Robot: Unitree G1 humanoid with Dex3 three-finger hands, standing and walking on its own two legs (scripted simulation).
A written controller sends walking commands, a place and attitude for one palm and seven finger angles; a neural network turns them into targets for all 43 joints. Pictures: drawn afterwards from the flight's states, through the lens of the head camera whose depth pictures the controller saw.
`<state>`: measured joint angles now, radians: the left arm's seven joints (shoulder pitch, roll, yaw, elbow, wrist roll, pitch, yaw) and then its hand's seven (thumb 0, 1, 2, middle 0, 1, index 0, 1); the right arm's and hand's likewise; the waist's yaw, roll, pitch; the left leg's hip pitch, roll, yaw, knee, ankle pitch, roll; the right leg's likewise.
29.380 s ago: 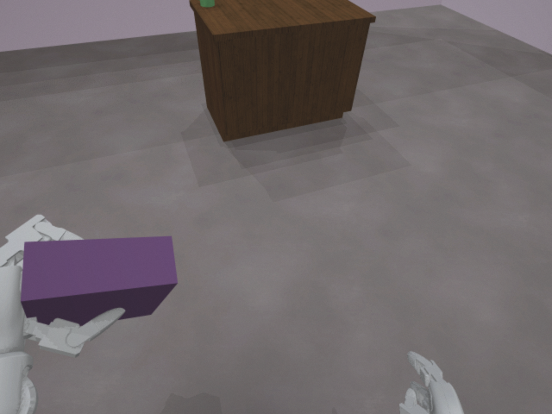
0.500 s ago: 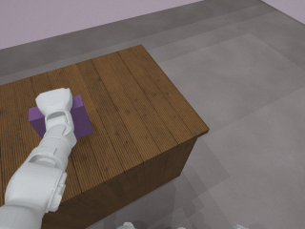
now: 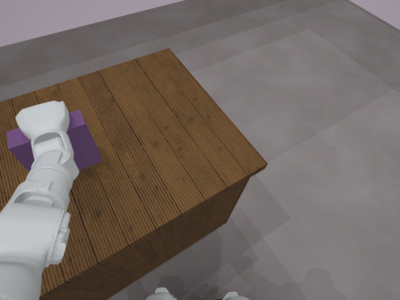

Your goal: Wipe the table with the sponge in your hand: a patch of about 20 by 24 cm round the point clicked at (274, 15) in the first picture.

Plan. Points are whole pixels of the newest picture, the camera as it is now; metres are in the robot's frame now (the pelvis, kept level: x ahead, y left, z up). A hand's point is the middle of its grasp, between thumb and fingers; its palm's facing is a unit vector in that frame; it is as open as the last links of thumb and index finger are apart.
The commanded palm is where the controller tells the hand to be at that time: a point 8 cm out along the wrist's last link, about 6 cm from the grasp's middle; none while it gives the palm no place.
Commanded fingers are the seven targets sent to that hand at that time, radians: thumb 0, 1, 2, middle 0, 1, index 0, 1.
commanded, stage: wipe back along the third lane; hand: left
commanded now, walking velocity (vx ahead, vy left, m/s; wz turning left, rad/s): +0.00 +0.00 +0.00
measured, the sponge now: (63, 154) +0.43 +0.31 -0.03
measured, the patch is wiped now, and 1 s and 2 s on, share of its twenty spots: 0.95 0.95 0.95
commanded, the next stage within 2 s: none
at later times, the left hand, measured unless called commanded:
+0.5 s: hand (60, 157) +0.40 +0.29 +0.02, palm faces -0.05 -0.02 -1.00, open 9.8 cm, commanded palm +0.35 +0.25 +0.04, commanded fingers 0.00 0.10 1.30 -1.20 -1.60 -1.20 -1.60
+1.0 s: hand (70, 178) +0.35 +0.25 +0.02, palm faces -0.06 -0.02 -1.00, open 9.8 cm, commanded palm +0.31 +0.22 +0.04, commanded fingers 0.00 0.10 1.30 -1.20 -1.60 -1.20 -1.60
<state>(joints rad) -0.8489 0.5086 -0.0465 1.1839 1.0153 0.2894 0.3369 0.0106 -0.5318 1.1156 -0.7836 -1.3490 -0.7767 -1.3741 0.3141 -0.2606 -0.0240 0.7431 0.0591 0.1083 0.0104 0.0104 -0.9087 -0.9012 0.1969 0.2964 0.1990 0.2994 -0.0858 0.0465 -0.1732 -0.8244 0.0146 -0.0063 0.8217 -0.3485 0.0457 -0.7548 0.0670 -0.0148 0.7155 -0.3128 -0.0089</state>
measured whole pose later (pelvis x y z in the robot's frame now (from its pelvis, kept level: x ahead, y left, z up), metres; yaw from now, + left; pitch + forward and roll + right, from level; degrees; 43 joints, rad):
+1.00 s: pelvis +0.02 -0.01 +0.02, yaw +3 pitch +9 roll -2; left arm -0.36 0.27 -0.24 0.66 0.98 0.49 0.35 0.00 -0.47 1.07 -0.74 -1.37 -0.74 -1.39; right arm 0.14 -0.25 -0.01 0.69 0.09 0.21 0.00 0.01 -0.91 -0.90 0.20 0.30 0.20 0.30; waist 0.03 0.05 -0.16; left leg -0.50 -0.02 -0.02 0.67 -0.33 0.03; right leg -0.44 0.04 -0.03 0.60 -0.33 -0.02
